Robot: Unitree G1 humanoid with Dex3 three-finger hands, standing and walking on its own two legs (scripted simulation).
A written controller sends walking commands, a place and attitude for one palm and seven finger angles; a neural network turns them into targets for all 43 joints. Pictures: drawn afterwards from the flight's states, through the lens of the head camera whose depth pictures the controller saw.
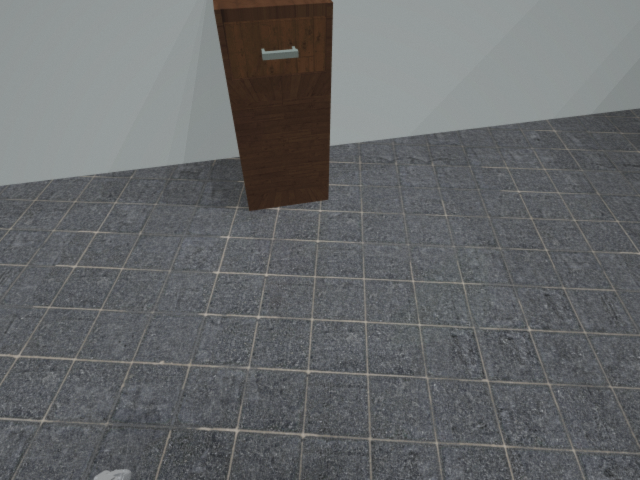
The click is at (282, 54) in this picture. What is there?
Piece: drawer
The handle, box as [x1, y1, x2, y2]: [261, 46, 298, 59]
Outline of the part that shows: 298,52 294,46 292,46 291,49 265,51 261,49 263,59 297,57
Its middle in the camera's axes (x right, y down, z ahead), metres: -0.15 -0.64 +1.33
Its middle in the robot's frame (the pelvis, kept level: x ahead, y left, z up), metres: +1.41 +0.21 -0.04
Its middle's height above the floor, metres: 0.73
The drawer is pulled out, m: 0.00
